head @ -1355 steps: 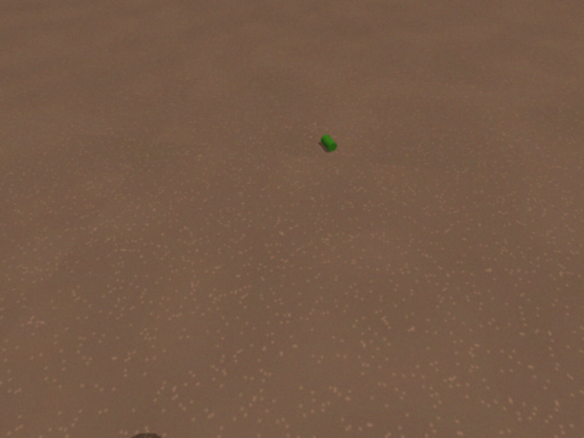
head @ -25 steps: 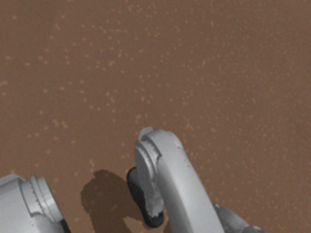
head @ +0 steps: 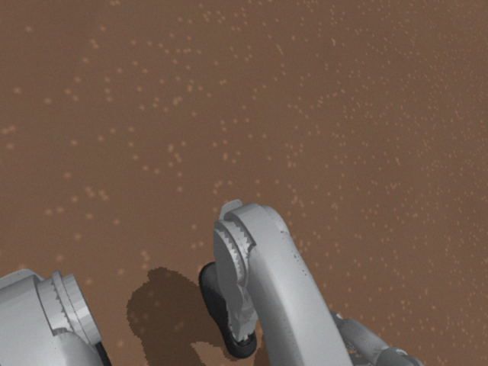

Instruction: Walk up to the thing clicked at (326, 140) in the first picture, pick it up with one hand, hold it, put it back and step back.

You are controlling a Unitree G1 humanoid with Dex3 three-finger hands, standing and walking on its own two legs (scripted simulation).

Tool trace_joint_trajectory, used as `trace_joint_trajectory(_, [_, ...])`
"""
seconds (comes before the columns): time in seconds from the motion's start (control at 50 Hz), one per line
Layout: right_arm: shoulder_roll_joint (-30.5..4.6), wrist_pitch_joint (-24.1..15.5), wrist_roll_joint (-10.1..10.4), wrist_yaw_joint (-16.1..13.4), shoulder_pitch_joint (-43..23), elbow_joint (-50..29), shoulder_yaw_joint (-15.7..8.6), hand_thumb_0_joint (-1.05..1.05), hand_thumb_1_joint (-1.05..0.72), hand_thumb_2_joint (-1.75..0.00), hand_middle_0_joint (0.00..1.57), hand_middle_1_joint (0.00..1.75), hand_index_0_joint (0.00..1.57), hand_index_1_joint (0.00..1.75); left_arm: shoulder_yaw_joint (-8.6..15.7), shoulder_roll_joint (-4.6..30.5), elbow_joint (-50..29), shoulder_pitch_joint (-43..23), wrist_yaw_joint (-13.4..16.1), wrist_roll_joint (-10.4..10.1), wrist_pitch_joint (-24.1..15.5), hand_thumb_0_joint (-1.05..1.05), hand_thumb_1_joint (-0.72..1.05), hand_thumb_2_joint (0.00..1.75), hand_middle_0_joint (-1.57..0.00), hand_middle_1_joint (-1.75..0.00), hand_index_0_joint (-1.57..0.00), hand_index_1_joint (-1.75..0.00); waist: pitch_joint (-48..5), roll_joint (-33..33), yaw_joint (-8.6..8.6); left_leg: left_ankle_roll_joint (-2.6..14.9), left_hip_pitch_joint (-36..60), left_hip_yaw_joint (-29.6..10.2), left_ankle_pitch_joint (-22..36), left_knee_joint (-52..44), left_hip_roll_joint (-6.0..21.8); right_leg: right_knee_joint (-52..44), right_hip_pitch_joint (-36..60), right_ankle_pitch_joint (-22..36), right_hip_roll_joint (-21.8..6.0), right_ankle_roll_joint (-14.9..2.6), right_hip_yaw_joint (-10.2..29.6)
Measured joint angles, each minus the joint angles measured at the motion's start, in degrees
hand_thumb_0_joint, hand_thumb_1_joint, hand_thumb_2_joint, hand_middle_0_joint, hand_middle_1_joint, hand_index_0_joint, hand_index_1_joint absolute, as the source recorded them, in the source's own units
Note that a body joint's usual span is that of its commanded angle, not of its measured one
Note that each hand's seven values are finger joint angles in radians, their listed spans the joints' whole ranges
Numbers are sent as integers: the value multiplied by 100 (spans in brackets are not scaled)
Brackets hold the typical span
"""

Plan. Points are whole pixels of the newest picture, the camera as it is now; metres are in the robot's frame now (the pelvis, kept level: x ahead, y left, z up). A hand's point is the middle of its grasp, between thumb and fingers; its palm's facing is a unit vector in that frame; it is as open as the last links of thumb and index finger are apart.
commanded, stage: close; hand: left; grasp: from above
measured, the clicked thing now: out of the picture +0.44 +0.33 -0.27
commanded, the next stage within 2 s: settle in 0.66 s
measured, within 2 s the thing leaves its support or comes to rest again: leaves its support in 1.06 s
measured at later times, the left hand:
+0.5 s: hand out of the picture +0.42 +0.32 -0.24, palm faces -0.45 -0.16 -0.88, open 8.4 cm
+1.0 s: hand out of the picture +0.43 +0.33 -0.24, palm faces -0.44 -0.15 -0.88, open 8.3 cm
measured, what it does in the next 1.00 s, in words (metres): stands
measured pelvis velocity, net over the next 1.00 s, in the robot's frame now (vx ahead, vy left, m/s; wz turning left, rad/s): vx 0.00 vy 0.00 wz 0.00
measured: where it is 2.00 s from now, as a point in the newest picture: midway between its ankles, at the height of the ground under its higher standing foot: (173, 360)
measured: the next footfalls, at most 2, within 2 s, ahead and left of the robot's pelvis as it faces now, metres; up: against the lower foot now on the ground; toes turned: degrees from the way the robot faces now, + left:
none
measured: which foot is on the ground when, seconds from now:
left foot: down 0.00-1.00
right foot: down 0.00-1.00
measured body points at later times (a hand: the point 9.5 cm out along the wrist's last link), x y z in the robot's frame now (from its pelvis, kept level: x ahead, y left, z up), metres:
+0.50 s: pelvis +0.00 +0.00 +0.00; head +0.26 +0.13 +0.34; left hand +0.44 +0.33 -0.19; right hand +0.07 -0.25 -0.06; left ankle +0.06 +0.13 -0.26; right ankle +0.11 -0.13 -0.26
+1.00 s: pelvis +0.00 +0.00 +0.00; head +0.26 +0.13 +0.35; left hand +0.44 +0.33 -0.19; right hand +0.08 -0.26 -0.06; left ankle +0.06 +0.13 -0.26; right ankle +0.11 -0.13 -0.26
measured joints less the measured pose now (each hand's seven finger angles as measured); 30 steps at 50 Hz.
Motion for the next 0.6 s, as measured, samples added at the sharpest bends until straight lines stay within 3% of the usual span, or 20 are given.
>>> trace_joint_trajectory(0.1, [-26, -24, 5, 7, 23, -3, -13, 0, -90, -90, 20, 30, 20, 29, 105, 42, -34, 15, -59, -70, 63, 0, 25, 45, -67, -52, -70, -49, 14, 12, -12, 0, -13, 0, -3, -5, -5, -5, -8, -6, -4, 5, -1])
trace_joint_trajectory(0.34, [-13, 61, 33, -6, 107, 1, 51, 0, -90, -90, 20, 30, 20, 29, 20, 96, -104, 9, -256, -170, -17, 0, 28, 34, -73, -43, -77, -40, 48, 12, -3, -6, 6, -13, -14, 9, -5, 3, 6, -8, 0, 10, -9])
trace_joint_trajectory(0.6, [23, 143, -28, -64, 62, -27, 120, 0, -90, -90, 20, 30, 20, 29, 60, 153, -16, 7, -152, -48, -100, 0, 28, 27, -79, -36, -84, -32, 14, 4, -22, -13, -14, -28, 6, 4, -13, -8, -13, 13, -1, 4, -23])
